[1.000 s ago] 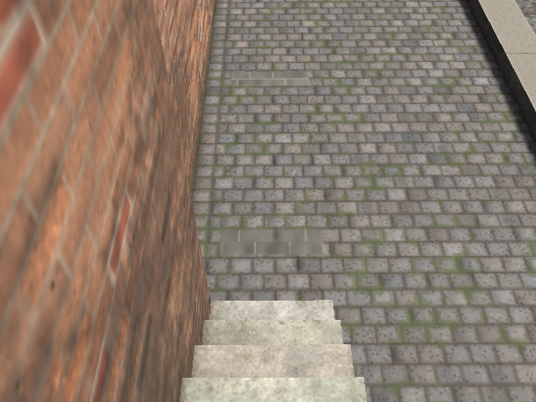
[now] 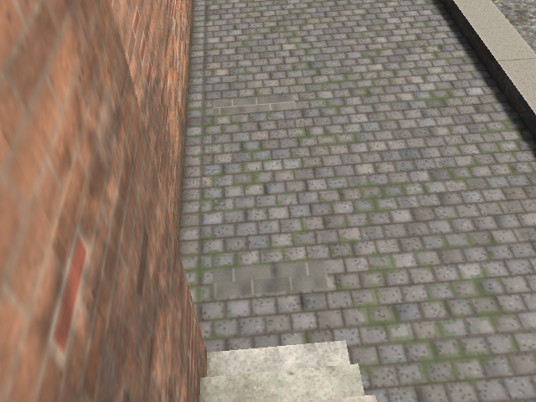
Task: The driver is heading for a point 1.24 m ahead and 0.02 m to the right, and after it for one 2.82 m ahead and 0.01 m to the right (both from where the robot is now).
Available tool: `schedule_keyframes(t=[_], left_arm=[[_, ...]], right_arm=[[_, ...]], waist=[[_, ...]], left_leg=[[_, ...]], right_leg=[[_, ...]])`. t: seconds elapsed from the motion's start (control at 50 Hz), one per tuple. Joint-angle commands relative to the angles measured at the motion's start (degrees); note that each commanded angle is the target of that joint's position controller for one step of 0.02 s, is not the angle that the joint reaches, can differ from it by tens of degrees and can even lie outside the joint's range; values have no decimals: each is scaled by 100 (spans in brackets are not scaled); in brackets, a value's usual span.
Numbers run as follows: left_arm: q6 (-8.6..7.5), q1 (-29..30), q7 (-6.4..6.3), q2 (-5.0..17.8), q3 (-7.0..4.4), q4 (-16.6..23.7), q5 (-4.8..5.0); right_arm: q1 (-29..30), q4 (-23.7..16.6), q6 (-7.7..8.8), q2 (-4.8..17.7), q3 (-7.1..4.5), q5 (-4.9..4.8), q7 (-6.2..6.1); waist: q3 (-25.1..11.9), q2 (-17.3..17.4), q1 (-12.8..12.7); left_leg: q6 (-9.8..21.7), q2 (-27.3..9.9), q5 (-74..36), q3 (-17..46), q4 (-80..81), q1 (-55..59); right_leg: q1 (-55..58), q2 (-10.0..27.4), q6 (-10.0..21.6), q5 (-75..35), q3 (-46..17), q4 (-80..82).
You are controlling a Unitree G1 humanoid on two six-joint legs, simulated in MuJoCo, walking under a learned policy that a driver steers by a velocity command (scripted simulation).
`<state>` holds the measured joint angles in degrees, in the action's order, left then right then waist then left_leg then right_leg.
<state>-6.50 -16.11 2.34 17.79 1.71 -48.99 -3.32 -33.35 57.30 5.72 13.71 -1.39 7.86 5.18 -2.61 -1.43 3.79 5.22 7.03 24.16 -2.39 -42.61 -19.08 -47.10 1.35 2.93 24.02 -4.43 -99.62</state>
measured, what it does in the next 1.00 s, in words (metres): goes down: right foot 0.22 m lower, then left foot 0.22 m lower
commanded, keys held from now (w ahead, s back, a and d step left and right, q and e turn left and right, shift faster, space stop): w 1.00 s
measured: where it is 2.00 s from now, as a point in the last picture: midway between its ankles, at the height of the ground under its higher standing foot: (277, 375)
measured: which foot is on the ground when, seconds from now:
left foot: down 0.00-0.26, up 0.28-0.74, down 0.76-1.00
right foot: up 0.00-0.22, down 0.24-0.78, up 0.80-1.00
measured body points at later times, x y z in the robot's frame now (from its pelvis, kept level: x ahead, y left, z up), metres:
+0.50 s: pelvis +0.22 -0.06 -0.22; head +0.22 -0.07 +0.23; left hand +0.11 +0.19 -0.35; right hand +0.30 -0.31 -0.36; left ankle +0.38 +0.08 -0.82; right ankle +0.21 -0.15 -0.92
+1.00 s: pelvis +0.48 +0.02 -0.46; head +0.47 +0.01 -0.01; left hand +0.61 +0.27 -0.57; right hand +0.43 -0.18 -0.61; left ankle +0.42 +0.07 -1.13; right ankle +0.65 -0.13 -1.07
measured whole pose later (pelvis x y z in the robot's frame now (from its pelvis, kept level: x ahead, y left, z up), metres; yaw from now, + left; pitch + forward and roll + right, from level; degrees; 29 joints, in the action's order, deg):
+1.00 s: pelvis +0.48 +0.02 -0.46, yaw +0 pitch +2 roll +3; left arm -7.7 -11.4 1.8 16.5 2.4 -51.5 -5.8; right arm -31.1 54.9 8.2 8.5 1.1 5.1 4.0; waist -4.5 -2.0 2.4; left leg 7.7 9.7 34.7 -3.6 -54.3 -21.8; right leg -55.5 7.5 0.8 -13.5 -2.9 -70.7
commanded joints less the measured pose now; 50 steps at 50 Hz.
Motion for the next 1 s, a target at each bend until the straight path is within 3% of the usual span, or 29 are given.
schedule_keyframes(t=[0.02, 0.04, 0.08, 0.16, 0.2, 0.24, 0.26, 0.28, 0.3, 0.32, 0.38, 0.4, 0.46, 0.52, 0.54, 0.56, 0.58, 0.6, 0.66, 0.68, 0.72, 0.74, 0.76, 0.8, 0.86, 0.88, 0.92, 0.96, 1.0], left_arm=[[43, -964, -62, -56, 14, -249, -359], [56, -1018, 174, -439, 167, -174, -507], [124, -329, 65, -6, 64, -21, -493], [271, 848, 101, 95, 138, 192, 9], [288, 154, 29, 290, 15, 41, -314], [133, -1044, -60, 863, -318, -519, 31], [18, -3146, -92, 1080, -484, -1323, 22], [108, -3165, 100, 1507, -630, -1257, 167], [165, -2399, 6, 1353, -673, -924, -240], [142, -2132, -108, 1355, -694, -1062, -220], [-106, -1589, -297, -590, -55, -1460, -334], [5, -650, -185, -280, -111, -972, 400], [-115, -142, -27, 227, -166, -926, 446], [-110, -1128, -59, 269, -243, -1374, 356], [-289, -1673, -517, 206, 76, -1028, 48], [-114, -1762, -347, 59, -209, -1467, 307], [-251, -1556, -641, -174, 280, -841, -60], [-255, -1900, -603, -86, 240, -1119, 35], [-259, -1417, -486, 309, 227, -956, -181], [-182, -1430, -567, 504, 124, -877, 58], [-126, -255, -304, 1138, 14, -449, -332], [46, -505, -304, 1064, -110, -578, 22], [228, -1601, -6, 828, -41, -1078, -257], [22, -1898, 139, 290, -43, -564, -57], [-285, 708, -219, 93, 179, 622, 176], [-199, 190, -302, -100, 237, 338, 100], [-4, -883, -211, 124, 64, -452, -186], [-80, -987, 27, 65, 26, -663, -525], [-50, -408, 18, 224, 22, -432, -19]], right_arm=[[1356, -853, 364, -233, 161, -66, -119], [897, -590, 437, 301, 23, -199, -154], [-134, -496, 494, -522, 304, -300, -444], [-255, -655, 66, 400, 157, -347, -282], [404, -871, 9, 430, 142, -212, -136], [270, -460, -130, 466, 27, -191, -24], [61, -287, -152, 536, 30, 204, 331], [-516, -412, -64, 35, 30, -88, 567], [579, -1021, -44, 78, 35, -311, 540], [875, -1381, -145, -187, 31, -357, 376], [96, -1210, -422, -857, 225, -150, 239], [1201, -939, -550, -248, -128, -1109, -581], [492, -441, -749, -600, -22, -838, -913], [2098, -930, -670, -16, -284, -741, -882], [2043, -1039, -447, 149, 8, 642, 176], [2882, -1056, -424, -17, -339, -732, -474], [2467, -1189, -390, -49, 167, 384, 213], [2131, -902, -388, -94, 83, 429, 379], [2040, -1166, -379, 92, 236, 405, 421], [2905, -1552, -375, 271, 219, 184, 382], [791, -1072, -283, 461, 145, 344, 276], [678, -1048, -202, 784, -33, 10, 255], [-50, -577, -114, 997, -168, 31, 206], [-1056, -412, 0, 1472, -364, 6, 127], [-43, -471, 147, 626, -92, -118, 221], [200, -357, 269, -639, 247, 87, 144], [854, -678, 333, -563, 250, -278, -7], [978, -643, 452, -343, 219, -245, -110], [649, -936, 396, -235, 336, -485, -272]], waist=[[1325, 146, -1068], [850, 674, -1088], [855, 256, -218], [1079, 473, 461], [1071, 521, -133], [486, -178, -494], [-550, -576, -1065], [-1535, -1842, -757], [-541, -678, -1064], [277, -785, -1087], [1258, 108, -126], [789, 641, 157], [246, -141, 648], [1041, -342, -356], [2051, -811, -956], [903, 85, -771], [1313, -962, -835], [1242, -793, -754], [1130, -61, -714], [1175, 125, -1069], [622, -236, 14], [455, 728, 54], [87, 1125, 30], [-1121, 1799, -11], [372, -150, 110], [803, -635, -336], [888, 35, -760], [459, 535, -863], [33, -401, -487]], left_leg=[[1154, -978, 44, 1079, 767, -4744], [1221, -955, -81, 1138, 717, -4837], [713, -835, 163, 1303, -780, -2655], [871, -1173, 2116, 2156, -893, -2415], [868, -1463, 529, 2804, -1689, -2372], [574, -1135, -934, 2232, -3833, -1112], [113, -540, -1801, 1346, -6063, -2582], [-203, 381, 2342, 677, -8585, -4526], [19, 111, 1606, 640, -8094, -5882], [32, -137, 276, 1214, -8157, -6498], [286, -1189, -2306, 1498, -6018, -5847], [-610, -678, -2471, 1076, -4197, -3879], [-884, -462, -4268, 188, -3546, -1010], [-712, -897, -5028, 730, -1450, -3072], [-282, -856, -5647, 894, -1109, -4516], [-613, -847, -5898, 799, -388, -3113], [-264, -861, -5872, 592, -146, -3201], [-186, -776, -5549, 345, -166, -2543], [-393, -805, -5238, 212, -171, -1064], [-470, -912, -3350, 299, 1775, -1559], [-207, -993, -3840, 523, 504, 890], [-90, -817, -2488, 494, 3770, 841], [59, -777, -3095, 83, 3186, 2177], [871, -1431, -5677, 1214, -42, 5035], [1666, -3039, -352, 4000, 1468, 2993], [1275, -2576, -1015, 3090, 1109, 1464], [1167, -1203, -1471, 1341, 891, -2064], [843, -488, -1481, 864, 67, -3031], [324, -574, -1396, 960, -543, -2571]], right_leg=[[2450, 804, -312, -3509, 207, 2859], [2904, 551, -503, -3561, 638, 1454], [844, 792, -378, -5004, 70, 3709], [1841, 476, -400, -3937, 508, 6544], [2458, 579, -172, -3976, 96, 6193], [3719, 572, 130, -4260, 464, 8967], [6986, 387, 448, -4756, 804, 7199], [8645, 1552, 1593, -7408, -260, 6156], [7918, 1744, 1422, -5281, -626, 6258], [6382, 2183, 1729, -1207, -2041, 7094], [2928, 1919, 1379, -425, -1787, 7391], [1844, 1723, 963, 48, -1461, 7174], [357, 1221, 698, -813, -817, 6869], [2332, 982, 659, 1065, -873, 6195], [2059, 1209, 1085, 1602, -1229, 5231], [2944, 1034, 773, 1341, -1122, 5777], [1665, 954, 1115, 1770, -1136, 5009], [1355, 939, 1235, 2289, -1084, 5097], [563, 1012, 1215, 2854, -1163, 4526], [1712, 1086, 1158, 2777, -1523, 4806], [734, 1160, 726, 1847, -1632, 3115], [2079, 644, 447, 1896, -1082, 2097], [1878, 2, 304, 1196, -314, 40], [-2105, -445, -33, 1495, 365, -3014], [-4181, 708, -231, 599, -354, -1775], [-3641, 1268, -211, -1539, -934, 970], [-432, 857, -223, -3204, 116, 2448], [975, 579, -148, -4131, 266, 2393], [1197, 369, -254, -5645, 25, 4315]])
